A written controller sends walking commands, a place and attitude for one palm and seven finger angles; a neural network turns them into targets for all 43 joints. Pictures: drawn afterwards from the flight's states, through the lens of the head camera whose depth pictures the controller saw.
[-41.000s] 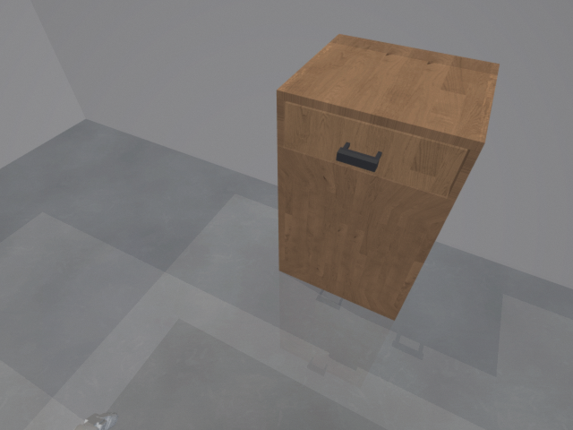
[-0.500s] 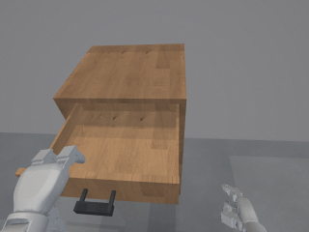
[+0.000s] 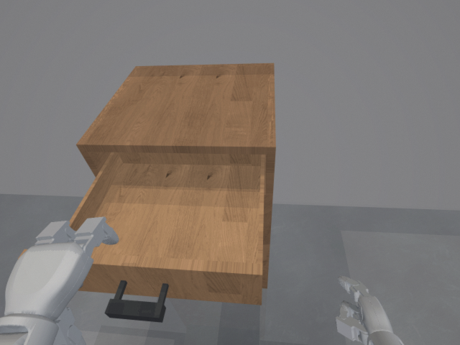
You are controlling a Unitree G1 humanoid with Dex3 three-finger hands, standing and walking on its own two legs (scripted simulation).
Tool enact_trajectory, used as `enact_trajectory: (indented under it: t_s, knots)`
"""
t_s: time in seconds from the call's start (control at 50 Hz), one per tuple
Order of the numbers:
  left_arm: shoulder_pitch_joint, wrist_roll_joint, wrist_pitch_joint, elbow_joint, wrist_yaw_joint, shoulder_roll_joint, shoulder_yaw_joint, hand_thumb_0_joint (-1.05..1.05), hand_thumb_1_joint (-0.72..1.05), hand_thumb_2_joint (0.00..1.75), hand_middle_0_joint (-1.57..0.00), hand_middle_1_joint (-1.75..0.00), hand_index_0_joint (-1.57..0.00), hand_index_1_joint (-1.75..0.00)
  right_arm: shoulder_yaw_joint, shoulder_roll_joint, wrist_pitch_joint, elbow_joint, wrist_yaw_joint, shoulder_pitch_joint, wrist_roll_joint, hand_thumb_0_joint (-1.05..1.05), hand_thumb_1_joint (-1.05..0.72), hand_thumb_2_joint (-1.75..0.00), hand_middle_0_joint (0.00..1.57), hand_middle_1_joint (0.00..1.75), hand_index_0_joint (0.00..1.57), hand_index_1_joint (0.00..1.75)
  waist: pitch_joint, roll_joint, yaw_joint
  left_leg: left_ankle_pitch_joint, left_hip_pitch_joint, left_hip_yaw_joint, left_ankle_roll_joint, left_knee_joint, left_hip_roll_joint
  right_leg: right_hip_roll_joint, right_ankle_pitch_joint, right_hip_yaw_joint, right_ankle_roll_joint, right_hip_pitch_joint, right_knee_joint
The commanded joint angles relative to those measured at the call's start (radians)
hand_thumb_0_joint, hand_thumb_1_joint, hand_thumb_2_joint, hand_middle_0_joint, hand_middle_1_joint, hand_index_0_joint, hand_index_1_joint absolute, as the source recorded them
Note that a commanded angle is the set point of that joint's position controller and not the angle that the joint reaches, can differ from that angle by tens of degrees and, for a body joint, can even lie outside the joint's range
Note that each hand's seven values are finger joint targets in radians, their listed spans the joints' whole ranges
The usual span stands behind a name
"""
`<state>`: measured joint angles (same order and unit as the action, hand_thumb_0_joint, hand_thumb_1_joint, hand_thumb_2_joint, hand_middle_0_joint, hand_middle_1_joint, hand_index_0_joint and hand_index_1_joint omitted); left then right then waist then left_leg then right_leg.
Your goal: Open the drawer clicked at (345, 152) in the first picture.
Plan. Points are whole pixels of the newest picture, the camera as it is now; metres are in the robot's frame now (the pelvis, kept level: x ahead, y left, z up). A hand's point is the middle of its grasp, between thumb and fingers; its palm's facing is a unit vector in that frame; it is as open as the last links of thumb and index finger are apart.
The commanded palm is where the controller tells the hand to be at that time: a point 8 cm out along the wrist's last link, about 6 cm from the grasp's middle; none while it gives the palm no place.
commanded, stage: draw the hand back to the body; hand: left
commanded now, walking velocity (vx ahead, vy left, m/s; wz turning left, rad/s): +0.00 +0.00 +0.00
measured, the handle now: (139, 298) +0.20 +0.22 -0.05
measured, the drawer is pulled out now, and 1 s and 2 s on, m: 0.30 0.30 0.30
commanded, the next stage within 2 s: step back with the hand held close in 1.14 s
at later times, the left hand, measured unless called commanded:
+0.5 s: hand (89, 249) +0.18 +0.21 +0.17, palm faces +0.39 -0.83 -0.41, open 12.4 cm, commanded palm +0.13 +0.26 +0.18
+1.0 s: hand (77, 261) +0.17 +0.22 +0.16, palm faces +0.43 -0.81 -0.41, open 8.2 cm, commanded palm +0.11 +0.27 +0.18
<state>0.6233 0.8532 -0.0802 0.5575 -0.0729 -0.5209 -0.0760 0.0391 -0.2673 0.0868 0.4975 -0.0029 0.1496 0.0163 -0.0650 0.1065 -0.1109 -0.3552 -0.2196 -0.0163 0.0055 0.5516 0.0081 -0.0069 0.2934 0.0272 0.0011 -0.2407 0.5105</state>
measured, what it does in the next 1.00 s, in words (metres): stands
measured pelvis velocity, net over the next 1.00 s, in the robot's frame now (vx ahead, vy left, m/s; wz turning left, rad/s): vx -0.01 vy -0.02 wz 0.04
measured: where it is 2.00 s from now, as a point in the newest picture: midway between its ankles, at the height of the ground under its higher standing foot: outside the picture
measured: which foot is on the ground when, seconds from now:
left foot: down 0.00-1.00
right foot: down 0.00-1.00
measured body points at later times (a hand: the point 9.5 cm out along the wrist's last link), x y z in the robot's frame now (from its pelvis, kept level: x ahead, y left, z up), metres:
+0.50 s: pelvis +0.01 -0.01 +0.00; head -0.01 -0.03 +0.45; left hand +0.16 +0.26 +0.19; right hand +0.20 -0.21 -0.08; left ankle -0.04 +0.11 -0.73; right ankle -0.02 -0.12 -0.73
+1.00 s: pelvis -0.01 -0.02 +0.01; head -0.02 -0.05 +0.46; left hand +0.14 +0.26 +0.19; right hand +0.21 -0.22 -0.07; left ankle -0.04 +0.11 -0.73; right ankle -0.02 -0.12 -0.73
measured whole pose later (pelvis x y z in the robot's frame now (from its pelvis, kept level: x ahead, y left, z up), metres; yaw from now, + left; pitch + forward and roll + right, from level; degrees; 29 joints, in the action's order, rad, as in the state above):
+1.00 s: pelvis -0.01 -0.02 +0.01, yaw +2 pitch -3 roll +0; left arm 0.54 -0.04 0.08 0.47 -0.12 -0.31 -0.27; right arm 0.02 -0.21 -0.13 0.62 0.09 0.16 0.02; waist -0.01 0.08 -0.06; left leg -0.28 -0.09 -0.05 -0.02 0.43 0.01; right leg -0.01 0.26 0.07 -0.02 -0.12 0.42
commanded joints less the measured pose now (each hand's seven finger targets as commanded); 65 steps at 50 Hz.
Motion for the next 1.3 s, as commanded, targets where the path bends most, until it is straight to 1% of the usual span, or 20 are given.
enact_trajectory:
  t_s: [0.0,0.12,0.14,0.16,0.18,0.22,0.36,0.5,0.62,0.66,0.68,0.74,0.78,0.92,1.08,1.16,1.22,1.24,1.26,1.28]
  knots:
    - [-0.035,0.002,0.027,0.218,-0.059,-0.186,-0.181,0.00,-0.50,0.30,-0.30,-1.20,-0.30,-1.20,-0.035,-0.076,-0.055,-0.182,0.010,-0.151,-0.003,0.00,-0.90,-0.90,0.20,0.30,0.20,0.30,-0.102,-0.051,-0.010,0.355,0.034,0.023,0.006,-0.042,0.018,0.027,-0.294,0.016,-0.020,0.043,-0.063]
    - [-0.025,-0.028,0.026,0.173,-0.056,-0.202,-0.219,0.00,-0.50,0.30,-0.30,-1.20,-0.30,-1.20,-0.044,-0.076,-0.045,-0.173,0.013,-0.160,0.005,0.00,-0.90,-0.90,0.20,0.30,0.20,0.30,-0.052,-0.054,-0.005,0.328,0.015,0.019,0.005,-0.045,0.015,0.025,-0.280,0.014,-0.018,0.028,-0.068]
    - [-0.057,-0.757,0.090,0.112,-0.042,0.205,-0.136,0.00,-0.47,0.32,-0.30,-1.18,-0.30,-1.18,-0.047,0.008,-0.130,-0.189,0.046,-0.084,0.019,0.00,-0.90,-0.90,0.20,0.30,0.20,0.30,0.030,-0.144,0.103,0.304,0.083,-0.001,0.027,-0.073,0.037,0.009,-0.255,0.057,-0.021,0.058,-0.057]
    - [-0.032,-0.775,0.127,0.098,-0.047,0.103,-0.170,0.00,-0.43,0.33,-0.29,-1.15,-0.29,-1.15,-0.047,-0.017,-0.176,-0.159,0.064,-0.090,0.017,0.00,-0.90,-0.90,0.20,0.30,0.20,0.30,0.016,-0.175,0.080,0.291,0.088,-0.011,0.027,-0.081,0.055,0.023,-0.209,0.053,-0.014,0.049,-0.051]
    - [-0.006,-0.777,0.138,0.075,-0.052,0.106,-0.187,0.00,-0.40,0.34,-0.29,-1.13,-0.29,-1.13,-0.039,-0.007,-0.198,-0.147,0.071,-0.110,0.018,0.00,-0.90,-0.90,0.20,0.30,0.20,0.30,0.043,-0.161,0.070,0.282,0.090,-0.017,0.021,-0.088,0.054,0.013,-0.174,0.050,-0.016,0.031,-0.064]
    - [-0.110,-0.836,0.181,0.244,-0.072,0.031,-0.236,0.00,-0.32,0.37,-0.29,-1.09,-0.29,-1.09,-0.040,-0.020,-0.231,-0.143,0.100,-0.079,0.000,0.00,-0.90,-0.90,0.20,0.30,0.20,0.30,-0.072,-0.092,0.061,0.352,0.121,-0.009,0.015,-0.107,0.036,0.042,-0.245,0.047,-0.012,0.115,-0.068]
    - [-0.133,-0.868,0.205,0.232,-0.088,0.042,-0.253,0.00,-0.08,0.48,-0.27,-0.93,-0.27,-0.93,-0.025,-0.011,-0.309,-0.076,0.109,-0.080,-0.015,0.00,-0.90,-0.90,0.20,0.30,0.20,0.30,0.037,0.022,0.054,0.377,0.071,-0.009,-0.007,-0.144,0.024,0.046,-0.270,0.048,-0.025,0.123,-0.101]
    - [-0.079,-0.892,0.214,0.107,-0.055,0.091,-0.267,0.00,0.17,0.58,-0.25,-0.77,-0.25,-0.77,-0.047,-0.015,-0.291,-0.047,0.091,-0.107,-0.009,0.00,-0.90,-0.90,0.20,0.30,0.20,0.30,0.036,-0.111,0.051,0.395,0.074,-0.003,0.002,-0.148,0.031,0.040,-0.320,0.052,-0.016,0.139,-0.124]
    - [-0.077,-0.894,0.236,0.174,-0.057,0.048,-0.309,0.00,0.37,0.68,-0.24,-0.64,-0.24,-0.64,-0.057,-0.017,-0.285,-0.048,0.093,-0.117,-0.008,0.00,-0.90,-0.90,0.20,0.30,0.20,0.30,-0.059,-0.056,0.049,0.400,0.111,0.013,0.004,-0.144,0.023,0.049,-0.341,0.039,-0.015,0.168,-0.128]
    - [-0.080,-0.895,0.235,0.177,-0.060,0.042,-0.316,0.00,0.44,0.70,-0.23,-0.59,-0.23,-0.59,-0.060,-0.016,-0.283,-0.047,0.095,-0.120,-0.007,0.00,-0.90,-0.90,0.20,0.30,0.20,0.30,-0.056,-0.093,0.050,0.400,0.117,0.014,0.008,-0.139,0.024,0.048,-0.349,0.037,-0.012,0.161,-0.133]
    - [-0.105,-0.892,0.235,0.198,-0.061,0.029,-0.324,0.00,0.48,0.72,-0.23,-0.57,-0.23,-0.57,-0.060,-0.022,-0.283,-0.045,0.098,-0.127,-0.006,0.00,-0.90,-0.90,0.20,0.30,0.20,0.30,-0.058,-0.046,0.054,0.397,0.124,0.016,0.006,-0.139,0.020,0.047,-0.341,0.031,-0.014,0.156,-0.142]
    - [-0.113,-0.895,0.231,0.163,-0.066,0.042,-0.317,0.00,0.58,0.76,-0.22,-0.50,-0.22,-0.50,-0.058,-0.019,-0.278,-0.042,0.101,-0.117,-0.003,0.00,-0.90,-0.90,0.20,0.30,0.20,0.30,-0.024,-0.070,0.057,0.375,0.112,0.009,0.005,-0.150,0.022,0.047,-0.311,0.039,-0.011,0.143,-0.144]
    - [-0.150,-0.892,0.230,0.170,-0.067,0.038,-0.316,0.00,0.65,0.80,-0.22,-0.46,-0.22,-0.46,-0.057,-0.025,-0.279,-0.038,0.102,-0.123,-0.002,0.00,-0.90,-0.90,0.20,0.30,0.20,0.30,0.000,-0.025,0.060,0.363,0.117,0.008,0.003,-0.153,0.018,0.044,-0.290,0.035,-0.014,0.123,-0.159]
    - [-0.138,-0.897,0.221,0.109,-0.062,0.059,-0.297,0.00,0.90,0.90,-0.20,-0.30,-0.20,-0.30,-0.056,-0.023,-0.273,-0.040,0.098,-0.129,-0.002,0.00,-0.90,-0.90,0.20,0.30,0.20,0.30,0.033,-0.086,0.056,0.325,0.099,-0.002,0.007,-0.170,0.022,0.045,-0.247,0.039,-0.010,0.120,-0.161]
    - [-0.148,-0.894,0.225,0.164,-0.063,0.032,-0.321,0.00,0.90,0.90,-0.20,-0.30,-0.20,-0.30,-0.052,-0.022,-0.279,-0.044,0.095,-0.134,-0.005,0.00,-0.90,-0.90,0.20,0.30,0.20,0.30,-0.009,-0.028,0.051,0.328,0.116,-0.001,0.001,-0.170,0.018,0.044,-0.238,0.030,-0.017,0.135,-0.166]
    - [-0.138,-0.896,0.223,0.135,-0.064,0.043,-0.315,0.00,0.90,0.90,-0.20,-0.30,-0.20,-0.30,-0.053,-0.020,-0.277,-0.043,0.094,-0.129,-0.003,0.00,-0.90,-0.90,0.20,0.30,0.20,0.30,0.012,-0.090,0.053,0.320,0.104,-0.007,0.005,-0.172,0.023,0.043,-0.228,0.036,-0.013,0.125,-0.163]
    - [-0.143,-0.895,0.222,0.116,-0.063,0.049,-0.310,0.00,0.90,0.90,-0.20,-0.30,-0.20,-0.30,-0.054,-0.018,-0.277,-0.039,0.095,-0.129,-0.002,0.00,-0.90,-0.90,0.20,0.30,0.20,0.30,0.025,-0.070,0.055,0.300,0.106,-0.003,0.005,-0.174,0.021,0.045,-0.206,0.033,-0.012,0.114,-0.173]
    - [-0.237,-0.907,0.263,0.197,-0.066,-0.049,-0.426,0.00,0.90,0.90,-0.20,-0.30,-0.20,-0.30,-0.055,-0.049,-0.247,-0.068,0.088,-0.075,0.008,0.00,-0.90,-0.90,0.20,0.30,0.20,0.30,0.121,-0.088,0.099,0.241,0.016,-0.037,0.026,-0.129,0.029,0.089,-0.218,-0.034,-0.007,0.016,-0.228]
    - [-0.161,-0.899,0.269,0.115,-0.056,0.011,-0.383,0.00,0.90,0.90,-0.20,-0.30,-0.20,-0.30,-0.056,-0.033,-0.228,-0.044,0.086,-0.088,0.003,0.00,-0.90,-0.90,0.20,0.30,0.20,0.30,0.107,-0.143,0.104,0.216,0.018,-0.051,0.026,-0.111,0.026,0.106,-0.196,-0.024,-0.012,0.002,-0.239]
    - [-0.179,-0.898,0.277,0.159,-0.052,-0.006,-0.381,0.00,0.90,0.90,-0.20,-0.30,-0.20,-0.30,-0.057,-0.037,-0.224,-0.060,0.085,-0.110,0.003,0.00,-0.90,-0.90,0.20,0.30,0.20,0.30,0.113,-0.131,0.102,0.216,0.024,-0.049,0.025,-0.108,0.018,0.113,-0.203,-0.037,-0.016,-0.020,-0.251]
